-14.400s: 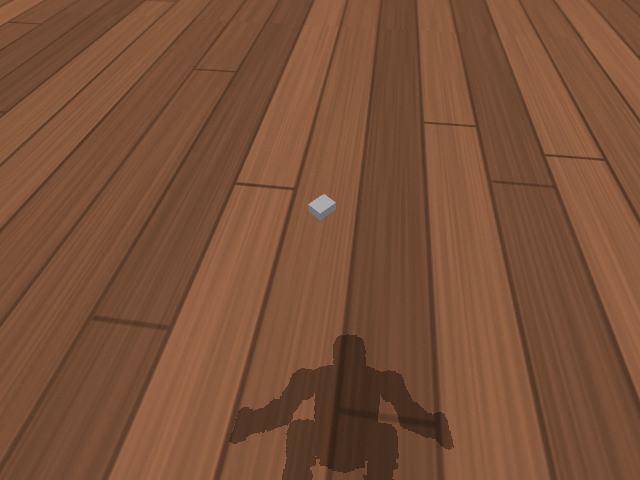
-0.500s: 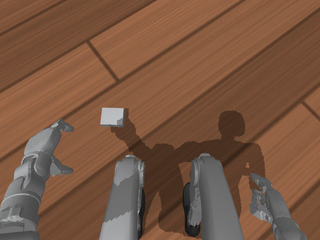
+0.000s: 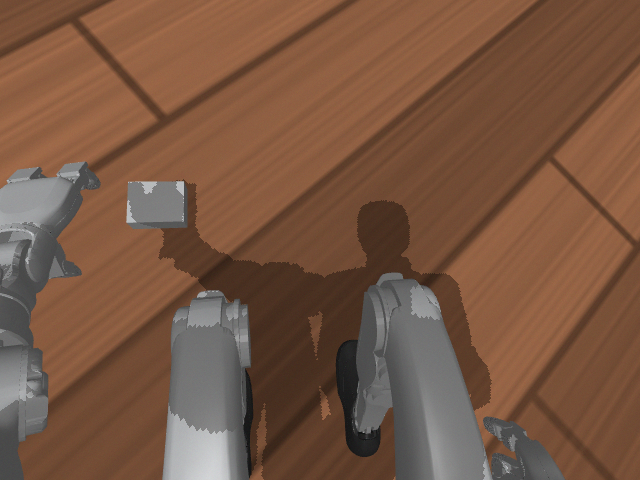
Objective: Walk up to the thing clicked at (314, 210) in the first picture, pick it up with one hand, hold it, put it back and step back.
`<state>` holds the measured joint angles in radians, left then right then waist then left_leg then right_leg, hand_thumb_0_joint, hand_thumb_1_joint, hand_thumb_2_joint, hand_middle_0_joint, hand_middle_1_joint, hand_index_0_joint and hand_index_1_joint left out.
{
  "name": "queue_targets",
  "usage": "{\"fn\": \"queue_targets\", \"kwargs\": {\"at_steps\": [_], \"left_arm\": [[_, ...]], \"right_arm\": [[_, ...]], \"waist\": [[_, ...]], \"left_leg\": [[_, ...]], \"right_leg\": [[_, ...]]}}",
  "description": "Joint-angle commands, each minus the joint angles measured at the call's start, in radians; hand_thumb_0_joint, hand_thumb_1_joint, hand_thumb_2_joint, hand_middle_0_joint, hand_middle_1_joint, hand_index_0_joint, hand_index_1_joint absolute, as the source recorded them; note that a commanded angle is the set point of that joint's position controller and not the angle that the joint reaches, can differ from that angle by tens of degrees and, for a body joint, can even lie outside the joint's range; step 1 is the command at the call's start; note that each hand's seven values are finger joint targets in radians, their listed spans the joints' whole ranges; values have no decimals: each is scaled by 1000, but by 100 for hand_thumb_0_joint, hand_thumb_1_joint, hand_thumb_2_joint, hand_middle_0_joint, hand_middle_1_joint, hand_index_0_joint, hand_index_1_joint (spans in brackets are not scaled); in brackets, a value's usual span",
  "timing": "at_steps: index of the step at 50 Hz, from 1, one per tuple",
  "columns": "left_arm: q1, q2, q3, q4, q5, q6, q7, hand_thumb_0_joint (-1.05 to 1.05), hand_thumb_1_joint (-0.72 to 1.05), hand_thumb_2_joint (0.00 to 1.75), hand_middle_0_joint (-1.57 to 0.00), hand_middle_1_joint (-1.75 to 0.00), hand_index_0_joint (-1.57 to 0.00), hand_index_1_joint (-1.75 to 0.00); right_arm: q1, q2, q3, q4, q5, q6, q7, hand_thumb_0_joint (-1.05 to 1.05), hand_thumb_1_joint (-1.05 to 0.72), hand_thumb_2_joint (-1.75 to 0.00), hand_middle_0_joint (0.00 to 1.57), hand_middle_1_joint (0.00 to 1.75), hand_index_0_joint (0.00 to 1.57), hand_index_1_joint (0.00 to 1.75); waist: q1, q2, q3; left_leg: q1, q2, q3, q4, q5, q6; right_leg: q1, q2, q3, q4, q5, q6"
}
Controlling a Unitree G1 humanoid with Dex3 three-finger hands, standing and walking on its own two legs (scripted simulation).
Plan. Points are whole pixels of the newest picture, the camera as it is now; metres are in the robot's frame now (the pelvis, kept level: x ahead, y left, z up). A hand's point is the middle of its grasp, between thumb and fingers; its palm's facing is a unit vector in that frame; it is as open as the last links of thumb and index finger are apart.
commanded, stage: rise first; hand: left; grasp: from above
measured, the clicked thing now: (158, 205) +0.52 +0.26 -0.36
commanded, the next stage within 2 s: none
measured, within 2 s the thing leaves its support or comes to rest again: neither
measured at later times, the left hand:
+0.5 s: hand (83, 215) +0.45 +0.32 -0.20, palm faces -0.48 -0.04 -0.88, open 13.3 cm
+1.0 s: hand (95, 210) +0.46 +0.32 -0.22, palm faces -0.48 -0.04 -0.88, open 13.3 cm
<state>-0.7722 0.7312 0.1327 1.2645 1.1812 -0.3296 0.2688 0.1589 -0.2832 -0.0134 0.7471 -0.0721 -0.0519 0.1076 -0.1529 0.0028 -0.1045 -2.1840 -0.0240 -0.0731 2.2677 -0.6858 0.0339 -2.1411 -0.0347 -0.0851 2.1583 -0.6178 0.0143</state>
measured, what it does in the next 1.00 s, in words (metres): stands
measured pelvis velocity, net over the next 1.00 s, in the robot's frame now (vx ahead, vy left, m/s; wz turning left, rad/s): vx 0.02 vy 0.00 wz -0.04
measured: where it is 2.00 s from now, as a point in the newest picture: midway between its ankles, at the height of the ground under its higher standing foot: (298, 431)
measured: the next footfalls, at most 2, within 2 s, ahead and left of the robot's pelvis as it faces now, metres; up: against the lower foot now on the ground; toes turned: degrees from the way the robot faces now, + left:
none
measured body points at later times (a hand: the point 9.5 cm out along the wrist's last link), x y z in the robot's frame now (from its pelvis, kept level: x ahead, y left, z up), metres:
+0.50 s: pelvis +0.01 -0.01 -0.03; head +0.26 +0.06 +0.34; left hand +0.47 +0.32 -0.15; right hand +0.07 -0.29 -0.14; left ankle +0.08 +0.11 -0.34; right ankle +0.11 -0.13 -0.34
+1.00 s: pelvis +0.02 +0.00 -0.04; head +0.28 +0.07 +0.32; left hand +0.48 +0.32 -0.17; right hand +0.07 -0.29 -0.14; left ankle +0.08 +0.11 -0.34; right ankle +0.11 -0.13 -0.34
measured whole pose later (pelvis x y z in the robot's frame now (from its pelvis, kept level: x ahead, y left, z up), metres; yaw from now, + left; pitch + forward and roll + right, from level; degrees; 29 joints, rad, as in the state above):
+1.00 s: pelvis +0.02 +0.00 -0.04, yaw -2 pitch +36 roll -9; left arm -0.92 0.85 0.16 1.41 1.32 -0.33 0.39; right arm 0.14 -0.29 0.05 0.71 -0.15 -0.03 0.15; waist -0.23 -0.02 -0.02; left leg -2.30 -0.02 -0.10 2.41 -0.74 0.03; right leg -2.26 -0.03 -0.11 2.28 -0.66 0.01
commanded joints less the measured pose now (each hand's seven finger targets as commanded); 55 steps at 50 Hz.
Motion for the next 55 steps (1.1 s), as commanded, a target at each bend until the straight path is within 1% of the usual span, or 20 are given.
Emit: {"fn": "queue_targets", "kwargs": {"at_steps": [1, 6, 9, 10, 11, 14, 16, 17, 18, 20, 22, 23, 27, 28, 32, 40, 42, 43, 50, 55], "left_arm": [[-313, 289, 34, -90, 31, 6, 73, 0, -38, 88, -21, -82, -21, -83], [-346, 291, 22, -53, 60, 2, 84, 0, -39, 88, -21, -83, -21, -84], [-360, 330, 39, -35, 83, -5, 97, 0, -39, 88, -21, -83, -20, -84], [-373, 320, 35, -45, 87, -11, 99, 0, -39, 88, -21, -83, -20, -84], [-397, 346, 46, -46, 90, -17, 105, 0, -38, 87, -21, -83, -21, -84], [-361, 351, 54, -2, 113, -25, 116, 0, -39, 88, -22, -84, -21, -84], [-400, 382, 61, -23, 127, -42, 126, 0, -39, 87, -21, -85, -21, -85], [-374, 390, 75, 5, 132, -42, 133, 0, -39, 88, -21, -85, -21, -85], [-377, 374, 59, 9, 136, -46, 134, 0, -38, 86, -22, -85, -22, -85], [-371, 387, 65, 17, 145, -52, 138, 0, -40, 87, -20, -86, -20, -86], [-363, 402, 83, 31, 146, -50, 145, 0, -42, 89, -19, -87, -19, -87], [-405, 408, 83, -12, 135, -55, 150, 0, -40, 88, -19, -87, -19, -86], [-405, 396, 73, 22, 135, -52, 162, 0, -40, 88, -20, -87, -20, -86], [-391, 404, 74, 33, 139, -49, 163, 0, -41, 89, -20, -86, -20, -86], [-411, 404, 69, 7, 143, -39, 174, 0, -40, 88, -20, -87, -20, -87], [-411, 382, 55, 9, 128, -7, 173, 0, -41, 89, -20, -86, -20, -86], [-411, 390, 62, 10, 121, -1, 172, 0, -39, 87, -20, -87, -21, -86], [-411, 381, 52, 12, 124, 1, 167, 0, -41, 89, -20, -86, -20, -86], [-404, 407, 65, 25, 114, -1, 161, 0, -41, 89, -21, -86, -20, -86], [-413, 424, 69, 38, 117, -14, 159, 0, -43, 91, -21, -85, -19, -87]], "right_arm": [[163, -239, -72, -31, -17, 2, 0, 0, -90, -90, 20, 30, 20, 30], [177, -249, -69, -25, -31, 10, 10, 0, -90, -90, 20, 30, 20, 30], [178, -250, -62, -24, -41, 15, 15, 0, -90, -90, 20, 30, 20, 30], [185, -248, -60, -27, -45, 17, 17, 0, -90, -90, 20, 30, 20, 30], [173, -247, -58, -25, -45, 18, 15, 0, -91, -90, 20, 30, 20, 30], [181, -251, -49, -22, -57, 23, 21, 0, -91, -91, 20, 30, 20, 30], [177, -243, -42, -22, -61, 28, 21, 0, -91, -90, 20, 30, 20, 30], [183, -248, -42, -18, -64, 29, 21, 0, -91, -91, 20, 30, 20, 30], [182, -242, -36, -19, -67, 31, 22, 0, -91, -91, 20, 30, 20, 30], [188, -246, -33, -16, -77, 34, 25, 0, -91, -91, 20, 30, 20, 30], [195, -251, -35, -14, -79, 37, 26, 0, -91, -90, 20, 30, 20, 30], [193, -253, -36, -15, -84, 37, 27, 0, -91, -90, 20, 30, 20, 30], [185, -254, -33, -16, -89, 35, 25, 0, -91, -90, 20, 30, 20, 30], [180, -253, -31, -17, -89, 35, 26, 0, -91, -90, 20, 30, 20, 30], [187, -257, -34, -14, -91, 33, 25, 0, -91, -90, 20, 30, 20, 30], [204, -268, -29, -17, -86, 26, 29, 0, -91, -90, 20, 30, 20, 30], [198, -269, -36, -20, -79, 25, 29, 0, -91, -90, 20, 30, 20, 30], [206, -267, -28, -24, -82, 25, 33, 0, -91, -90, 20, 30, 20, 30], [209, -265, -11, -26, -80, 24, 35, 0, -91, -90, 20, 30, 20, 30], [210, -268, -3, -27, -83, 28, 35, 0, -91, -90, 20, 30, 20, 30]], "waist": [[-5, 267, -616], [-26, 285, -612], [-28, 274, -619], [-37, 265, -618], [-32, 262, -623], [-35, 258, -614], [-42, 248, -631], [-39, 231, -622], [-46, 238, -619], [-46, 240, -639], [-45, 238, -640], [-53, 253, -643], [-54, 258, -626], [-48, 270, -628], [-60, 293, -635], [-76, 322, -620], [-67, 329, -620], [-81, 338, -609], [-81, 290, -614], [-84, 276, -613]], "left_leg": [[538, -9, -15, -298, 151, -19], [552, -5, -24, -274, 160, -22], [530, -8, -15, -253, 158, -18], [520, -10, -8, -243, 157, -14], [494, -12, 0, -232, 144, -10], [492, -13, 4, -208, 178, -9], [444, -22, 28, -178, 177, 3], [452, -18, 24, -173, 189, 3], [434, -21, 29, -166, 191, 4], [437, -22, 35, -149, 220, 7], [443, -20, 31, -146, 230, 7], [445, -16, 24, -147, 227, 5], [422, -14, 19, -148, 185, 5], [432, -14, 18, -149, 188, 4], [457, -10, 11, -142, 211, 0], [493, 0, -16, -150, 252, -13], [500, 3, -22, -157, 249, -16], [502, 1, -25, -155, 253, -16], [422, -12, 14, -114, 244, 2], [402, -11, 15, -101, 237, 5]], "right_leg": [[204, 22, -35, -166, 92, -52], [172, 18, -39, -146, 93, -46], [182, 19, -37, -137, 99, -48], [189, 22, -37, -142, 99, -47], [193, 25, -35, -140, 97, -48], [195, 25, -37, -125, 118, -45], [243, 36, -34, -130, 134, -45], [237, 33, -35, -125, 142, -42], [245, 36, -37, -119, 144, -43], [270, 39, -36, -117, 174, -40], [265, 38, -38, -109, 177, -39], [251, 39, -43, -100, 174, -41], [225, 43, -51, -93, 141, -43], [214, 45, -51, -91, 140, -47], [198, 44, -55, -77, 160, -46], [155, 36, -61, -55, 183, -44], [141, 36, -62, -52, 177, -45], [143, 34, -64, -51, 177, -45], [233, 42, -52, -70, 206, -41], [244, 47, -56, -71, 201, -41]]}}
